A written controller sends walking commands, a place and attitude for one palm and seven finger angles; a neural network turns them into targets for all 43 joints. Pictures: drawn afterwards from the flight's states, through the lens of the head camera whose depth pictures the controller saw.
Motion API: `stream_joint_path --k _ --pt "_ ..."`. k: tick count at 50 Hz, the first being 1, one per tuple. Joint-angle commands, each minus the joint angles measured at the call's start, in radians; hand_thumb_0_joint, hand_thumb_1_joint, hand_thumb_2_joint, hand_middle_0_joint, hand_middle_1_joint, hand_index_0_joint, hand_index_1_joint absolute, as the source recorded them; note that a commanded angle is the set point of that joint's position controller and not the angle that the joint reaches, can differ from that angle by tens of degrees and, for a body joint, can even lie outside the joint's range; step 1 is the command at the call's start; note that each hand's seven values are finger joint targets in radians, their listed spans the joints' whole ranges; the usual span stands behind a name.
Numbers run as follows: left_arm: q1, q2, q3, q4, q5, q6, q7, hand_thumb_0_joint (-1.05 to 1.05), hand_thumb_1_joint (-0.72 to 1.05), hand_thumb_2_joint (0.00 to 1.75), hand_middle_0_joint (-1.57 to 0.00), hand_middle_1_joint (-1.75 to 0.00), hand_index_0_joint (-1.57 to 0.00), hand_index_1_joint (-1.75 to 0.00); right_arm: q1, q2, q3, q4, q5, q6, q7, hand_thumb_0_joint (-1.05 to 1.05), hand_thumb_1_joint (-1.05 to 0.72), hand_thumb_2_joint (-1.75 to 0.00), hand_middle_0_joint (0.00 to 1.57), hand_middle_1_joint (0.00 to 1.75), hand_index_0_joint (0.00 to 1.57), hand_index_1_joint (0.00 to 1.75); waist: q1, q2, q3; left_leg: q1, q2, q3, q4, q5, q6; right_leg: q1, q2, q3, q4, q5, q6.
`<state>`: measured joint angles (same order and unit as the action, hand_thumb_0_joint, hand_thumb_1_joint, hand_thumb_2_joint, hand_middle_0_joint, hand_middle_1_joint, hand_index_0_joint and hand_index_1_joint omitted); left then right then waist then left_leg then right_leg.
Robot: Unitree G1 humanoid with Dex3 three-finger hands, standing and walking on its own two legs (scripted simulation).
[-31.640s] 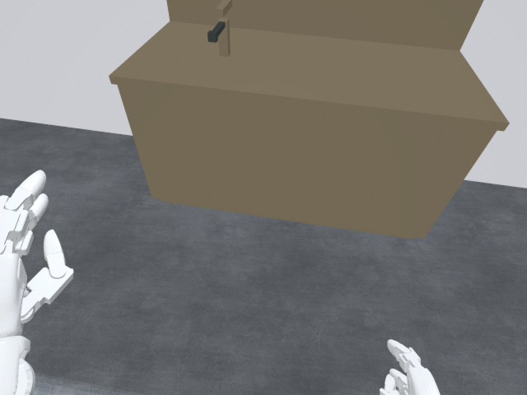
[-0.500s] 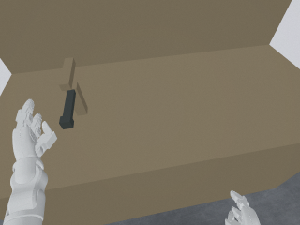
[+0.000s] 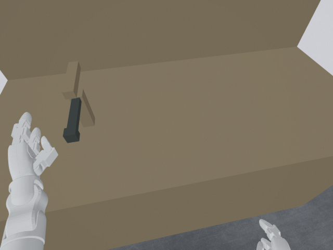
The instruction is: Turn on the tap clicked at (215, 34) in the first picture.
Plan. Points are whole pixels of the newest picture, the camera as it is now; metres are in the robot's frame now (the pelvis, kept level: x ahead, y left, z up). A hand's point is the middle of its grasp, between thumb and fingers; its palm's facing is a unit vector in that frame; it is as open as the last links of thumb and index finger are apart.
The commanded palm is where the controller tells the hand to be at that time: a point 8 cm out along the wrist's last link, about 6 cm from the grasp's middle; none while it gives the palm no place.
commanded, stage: push the lever round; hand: left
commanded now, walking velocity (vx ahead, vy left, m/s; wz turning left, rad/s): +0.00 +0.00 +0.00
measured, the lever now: (71, 134) +0.35 +0.26 +0.09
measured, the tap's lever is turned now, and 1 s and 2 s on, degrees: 0 3 29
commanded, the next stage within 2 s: none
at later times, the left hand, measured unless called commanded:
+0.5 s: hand (66, 149) +0.31 +0.26 +0.09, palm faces +0.46 -0.88 -0.07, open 7.8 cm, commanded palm +0.26 +0.30 +0.08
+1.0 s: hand (75, 149) +0.31 +0.24 +0.09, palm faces +0.51 -0.86 -0.06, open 7.6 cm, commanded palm +0.27 +0.27 +0.08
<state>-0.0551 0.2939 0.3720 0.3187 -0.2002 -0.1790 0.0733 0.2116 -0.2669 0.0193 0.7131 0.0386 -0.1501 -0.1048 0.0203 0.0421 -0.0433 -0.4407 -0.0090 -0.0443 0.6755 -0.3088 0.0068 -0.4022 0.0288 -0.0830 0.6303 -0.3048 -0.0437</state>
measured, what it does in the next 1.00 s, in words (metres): stands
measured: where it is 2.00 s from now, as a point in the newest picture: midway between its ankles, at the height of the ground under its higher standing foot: outside the picture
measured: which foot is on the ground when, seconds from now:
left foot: down 0.00-1.00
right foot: down 0.00-1.00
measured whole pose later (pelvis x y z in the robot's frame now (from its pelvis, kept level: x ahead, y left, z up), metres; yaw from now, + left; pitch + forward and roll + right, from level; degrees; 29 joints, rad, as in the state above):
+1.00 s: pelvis -0.01 -0.01 +0.00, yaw +1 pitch +3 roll -1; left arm -0.08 0.19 0.23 0.26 -0.14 -0.17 0.26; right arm 0.17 -0.25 0.03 0.70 0.02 -0.12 -0.09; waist 0.03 0.05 -0.04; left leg -0.44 -0.01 -0.06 0.68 -0.30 0.00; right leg -0.39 0.03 -0.10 0.64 -0.30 -0.05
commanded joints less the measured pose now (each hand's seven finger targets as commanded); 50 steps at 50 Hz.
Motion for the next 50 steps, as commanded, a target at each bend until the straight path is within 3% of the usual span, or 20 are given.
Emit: stream_joint_path --k 1,8,14,17,18,19,21,23,25,28,29,30,32,33,34,38,39,43,46,50 --pt "-0.267 0.24 0.056 -0.247 0.003 -0.083 0.012 0.0 0.9 0.9 -0.15 -0.15 -0.15 -0.15 -0.083 -0.129 -0.05 -0.144 -0.003 -0.059 -0.015 0.0 -0.9 -0.9 0.2 0.3 0.2 0.3 -0.006 0.026 -0.227 0.102 0.002 -0.025 -0.093 0.153 0.02 0.078 -0.029 0.054 -0.093 0.169 0.018" --pt "-0.265 0.242 0.063 -0.212 0.007 -0.068 0.02 0.0 0.9 0.9 -0.15 -0.15 -0.15 -0.15 -0.09 -0.128 -0.046 -0.143 0.002 -0.052 -0.016 0.0 -0.9 -0.9 0.2 0.3 0.2 0.3 -0.003 0.008 -0.2 0.084 0.003 -0.029 -0.099 0.135 0.018 0.073 -0.028 0.052 -0.095 0.149 0.018" --pt "-0.233 0.169 0.0 -0.279 0.024 -0.077 0.045 0.0 0.9 0.9 -0.15 -0.15 -0.15 -0.15 -0.089 -0.118 -0.049 -0.155 -0.006 -0.056 -0.004 0.0 -0.9 -0.9 0.2 0.3 0.2 0.3 0.001 0.04 -0.247 0.131 0.007 -0.03 -0.09 0.203 0.004 0.079 -0.025 0.043 -0.079 0.195 0.014" --pt "-0.22 0.141 -0.032 -0.285 0.023 -0.071 0.053 0.0 0.9 0.9 -0.15 -0.15 -0.15 -0.15 -0.092 -0.12 -0.047 -0.162 -0.006 -0.057 0.002 0.0 -0.9 -0.9 0.2 0.3 0.2 0.3 0.0 0.017 -0.225 0.116 0.011 -0.039 -0.098 0.199 -0.005 0.07 -0.025 0.035 -0.078 0.179 0.013" --pt "-0.226 0.164 -0.007 -0.275 0.034 -0.067 0.066 0.0 0.9 0.9 -0.15 -0.15 -0.15 -0.15 -0.098 -0.12 -0.048 -0.155 -0.004 -0.053 0.0 0.0 -0.9 -0.9 0.2 0.3 0.2 0.3 0.0 0.017 -0.2 0.112 0.012 -0.042 -0.102 0.179 -0.004 0.059 -0.025 0.036 -0.082 0.158 0.013" --pt "-0.239 0.129 -0.041 -0.277 0.034 -0.06 0.07 0.0 0.9 0.9 -0.15 -0.15 -0.15 -0.15 -0.098 -0.119 -0.045 -0.16 -0.004 -0.05 0.0 0.0 -0.9 -0.9 0.2 0.3 0.2 0.3 -0.005 0.004 -0.199 0.108 0.01 -0.039 -0.104 0.161 -0.001 0.054 -0.026 0.036 -0.085 0.147 0.015" --pt "-0.247 0.149 -0.021 -0.289 0.034 -0.058 0.083 0.0 0.9 0.9 -0.15 -0.15 -0.15 -0.15 -0.102 -0.119 -0.048 -0.163 -0.007 -0.048 -0.002 0.0 -0.9 -0.9 0.2 0.3 0.2 0.3 0.001 -0.011 -0.219 0.113 0.011 -0.037 -0.103 0.169 -0.001 0.068 -0.025 0.038 -0.087 0.154 0.014" --pt "-0.243 0.165 -0.01 -0.319 0.049 -0.061 0.101 0.0 0.9 0.9 -0.15 -0.15 -0.15 -0.15 -0.108 -0.117 -0.047 -0.161 -0.009 -0.045 -0.001 0.0 -0.9 -0.9 0.2 0.3 0.2 0.3 0.005 0.019 -0.23 0.124 0.009 -0.036 -0.101 0.188 -0.004 0.078 -0.028 0.041 -0.082 0.167 0.013" --pt "-0.228 0.126 -0.044 -0.329 0.054 -0.065 0.109 0.0 0.9 0.9 -0.15 -0.15 -0.15 -0.15 -0.107 -0.111 -0.049 -0.165 -0.014 -0.042 0.004 0.0 -0.9 -0.9 0.2 0.3 0.2 0.3 0.007 0.023 -0.253 0.134 0.009 -0.029 -0.094 0.209 -0.005 0.086 -0.027 0.041 -0.077 0.189 0.013" --pt "-0.202 0.126 -0.043 -0.331 0.059 -0.067 0.116 0.0 0.9 0.9 -0.15 -0.15 -0.15 -0.15 -0.115 -0.107 -0.047 -0.163 -0.012 -0.037 0.007 0.0 -0.9 -0.9 0.2 0.3 0.2 0.3 0.009 0.032 -0.226 0.125 0.011 -0.034 -0.1 0.201 -0.009 0.083 -0.026 0.039 -0.078 0.173 0.01" --pt "-0.214 0.09 -0.08 -0.333 0.056 -0.065 0.116 0.0 0.9 0.9 -0.15 -0.15 -0.15 -0.15 -0.113 -0.107 -0.045 -0.166 -0.013 -0.035 0.009 0.0 -0.9 -0.9 0.2 0.3 0.2 0.3 0.0 0.017 -0.222 0.129 0.009 -0.029 -0.096 0.198 -0.004 0.077 -0.027 0.04 -0.082 0.179 0.013" --pt "-0.208 0.116 -0.055 -0.319 0.054 -0.062 0.118 0.0 0.9 0.9 -0.15 -0.15 -0.15 -0.15 -0.113 -0.111 -0.047 -0.165 -0.011 -0.034 0.007 0.0 -0.9 -0.9 0.2 0.3 0.2 0.3 0.005 -0.006 -0.22 0.118 0.013 -0.033 -0.099 0.188 -0.004 0.081 -0.025 0.04 -0.085 0.172 0.011" --pt "-0.24 0.085 -0.098 -0.325 0.051 -0.059 0.113 0.0 0.9 0.9 -0.15 -0.15 -0.15 -0.15 -0.124 -0.109 -0.043 -0.168 -0.009 -0.036 0.006 0.0 -0.9 -0.9 0.2 0.3 0.2 0.3 -0.005 0.003 -0.196 0.111 0.01 -0.029 -0.101 0.157 0.002 0.069 -0.029 0.044 -0.094 0.15 0.014" --pt "-0.231 0.117 -0.058 -0.318 0.057 -0.058 0.124 0.0 0.9 0.9 -0.15 -0.15 -0.15 -0.15 -0.124 -0.11 -0.044 -0.162 -0.009 -0.033 0.003 0.0 -0.9 -0.9 0.2 0.3 0.2 0.3 -0.001 -0.006 -0.189 0.109 0.011 -0.036 -0.108 0.145 0.001 0.071 -0.027 0.042 -0.095 0.132 0.013" --pt "-0.249 0.075 -0.106 -0.329 0.061 -0.059 0.124 0.0 0.9 0.9 -0.15 -0.15 -0.15 -0.15 -0.127 -0.107 -0.042 -0.167 -0.009 -0.032 0.005 0.0 -0.9 -0.9 0.2 0.3 0.2 0.3 -0.007 -0.001 -0.197 0.117 0.009 -0.032 -0.105 0.143 0.003 0.066 -0.028 0.043 -0.094 0.133 0.014" --pt "-0.269 0.119 -0.07 -0.297 0.063 -0.053 0.135 0.0 0.9 0.9 -0.15 -0.15 -0.15 -0.15 -0.13 -0.11 -0.04 -0.156 -0.007 -0.028 -0.001 0.0 -0.9 -0.9 0.2 0.3 0.2 0.3 -0.01 -0.011 -0.189 0.101 0.006 -0.03 -0.105 0.108 0.012 0.067 -0.029 0.053 -0.107 0.107 0.016" --pt "-0.299 0.081 -0.109 -0.303 0.063 -0.054 0.134 0.0 0.9 0.9 -0.15 -0.15 -0.15 -0.15 -0.129 -0.107 -0.038 -0.159 -0.009 -0.027 0.0 0.0 -0.9 -0.9 0.2 0.3 0.2 0.3 -0.017 -0.009 -0.195 0.104 0.003 -0.026 -0.102 0.102 0.014 0.063 -0.031 0.054 -0.107 0.109 0.018" --pt "-0.297 0.102 -0.08 -0.288 0.063 -0.051 0.156 0.0 0.9 0.9 -0.15 -0.15 -0.15 -0.15 -0.134 -0.109 -0.04 -0.154 -0.012 -0.025 -0.002 0.0 -0.9 -0.9 0.2 0.3 0.2 0.3 -0.011 -0.012 -0.206 0.098 0.002 -0.027 -0.097 0.098 0.017 0.071 -0.033 0.059 -0.112 0.108 0.02" --pt "-0.322 0.049 -0.136 -0.29 0.071 -0.055 0.172 0.0 0.9 0.9 -0.15 -0.15 -0.15 -0.15 -0.137 -0.104 -0.039 -0.155 -0.014 -0.025 0.002 0.0 -0.9 -0.9 0.2 0.3 0.2 0.3 -0.018 -0.006 -0.207 0.103 0.002 -0.026 -0.093 0.097 0.018 0.065 -0.035 0.058 -0.112 0.11 0.019" --pt "-0.364 0.039 -0.149 -0.285 0.082 -0.053 0.206 0.0 0.9 0.9 -0.15 -0.15 -0.15 -0.15 -0.141 -0.104 -0.038 -0.151 -0.015 -0.019 0.004 0.0 -0.9 -0.9 0.2 0.3 0.2 0.3 -0.027 -0.029 -0.198 0.096 0.001 -0.026 -0.09 0.079 0.023 0.056 -0.038 0.062 -0.121 0.096 0.023"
